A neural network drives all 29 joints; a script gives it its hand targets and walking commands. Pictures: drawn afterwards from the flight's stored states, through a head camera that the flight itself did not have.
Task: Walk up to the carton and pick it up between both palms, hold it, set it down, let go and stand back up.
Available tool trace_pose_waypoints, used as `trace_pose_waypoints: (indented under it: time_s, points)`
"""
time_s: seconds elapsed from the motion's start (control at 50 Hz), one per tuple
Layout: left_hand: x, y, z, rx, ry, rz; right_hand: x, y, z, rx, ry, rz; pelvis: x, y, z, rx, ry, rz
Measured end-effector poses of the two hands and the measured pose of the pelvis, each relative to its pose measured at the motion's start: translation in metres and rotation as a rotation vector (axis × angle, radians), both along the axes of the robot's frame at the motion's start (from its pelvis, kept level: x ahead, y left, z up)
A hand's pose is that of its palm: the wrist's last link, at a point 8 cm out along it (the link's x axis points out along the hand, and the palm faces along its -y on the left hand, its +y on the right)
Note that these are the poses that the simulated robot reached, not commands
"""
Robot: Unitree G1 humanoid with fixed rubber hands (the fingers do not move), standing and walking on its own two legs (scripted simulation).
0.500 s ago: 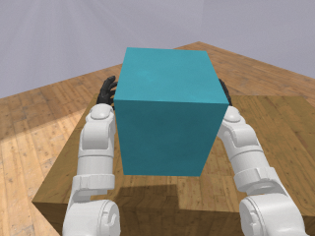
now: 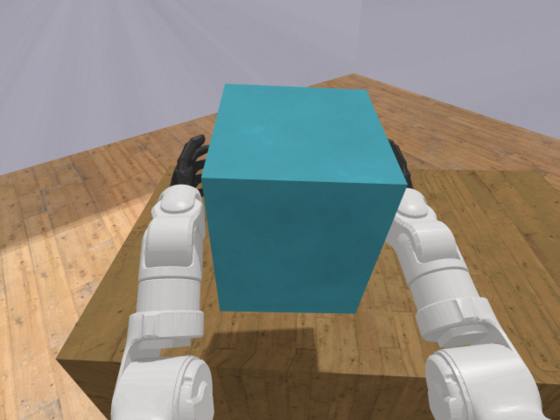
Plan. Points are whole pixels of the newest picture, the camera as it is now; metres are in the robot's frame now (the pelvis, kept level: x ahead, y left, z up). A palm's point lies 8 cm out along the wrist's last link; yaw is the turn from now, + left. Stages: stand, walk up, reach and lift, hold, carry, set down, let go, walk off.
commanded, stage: hold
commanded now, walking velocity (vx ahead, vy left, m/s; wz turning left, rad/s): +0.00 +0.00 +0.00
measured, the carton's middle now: (292, 201) +0.37 +0.01 +0.18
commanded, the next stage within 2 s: none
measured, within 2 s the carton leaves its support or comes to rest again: neither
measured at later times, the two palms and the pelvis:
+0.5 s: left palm (185, 190) +0.35 +0.16 +0.21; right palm (395, 190) +0.37 -0.13 +0.20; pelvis +0.00 +0.00 +0.00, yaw +0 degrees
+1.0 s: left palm (185, 191) +0.35 +0.16 +0.21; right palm (396, 191) +0.37 -0.13 +0.19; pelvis +0.00 +0.00 +0.00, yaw +0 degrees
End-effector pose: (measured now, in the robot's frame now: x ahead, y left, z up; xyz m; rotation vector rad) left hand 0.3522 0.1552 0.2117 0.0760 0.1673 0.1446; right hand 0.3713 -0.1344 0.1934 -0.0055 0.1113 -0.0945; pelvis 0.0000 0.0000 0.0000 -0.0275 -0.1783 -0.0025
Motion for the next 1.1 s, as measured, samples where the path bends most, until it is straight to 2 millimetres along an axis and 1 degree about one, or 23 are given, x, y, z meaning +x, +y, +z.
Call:
trace_pose_waypoints:
  time_s: [0.14, 0.26, 0.5, 0.66, 0.8, 1.1]
  points:
    - [-0.0011, 0.0004, 0.0001, -0.001, -0.003, 0.002, -0.0002, 0.0003, 0.0007, 0.009, -0.003, 0.003, -0.0001, -0.0001, 0.0, 0.0, 0.0, 0.0]
    - [0.0004, -0.0003, -0.0024, 0.001, 0.006, 0.0, 0.0005, -0.0004, -0.0027, 0.003, 0.005, 0.0, -0.0001, -0.0001, 0.0, 0.0, 0.0, 0.0]
    - [-0.0023, 0.0007, 0.0019, -0.001, -0.013, 0.004, -0.0009, 0.0007, 0.0019, 0.011, -0.014, 0.003, -0.0005, -0.0001, -0.0001, 0.0, -0.003, 0.0]
    - [0.0002, -0.0012, -0.0004, -0.001, 0.001, -0.003, -0.0011, -0.0012, -0.0019, -0.008, -0.001, -0.005, -0.0003, -0.0001, 0.0, 0.0, -0.003, 0.0]
    - [-0.0028, 0.0007, -0.0002, -0.003, -0.008, 0.0, -0.0022, 0.0006, 0.0007, 0.006, -0.01, 0.001, -0.0007, 0.0, -0.0001, 0.0, -0.005, 0.0]
    - [-0.0014, -0.0007, 0.0002, -0.001, -0.004, -0.004, -0.0021, -0.0007, -0.0001, -0.002, -0.008, -0.004, -0.0006, -0.0001, -0.0001, 0.0, -0.005, 0.0]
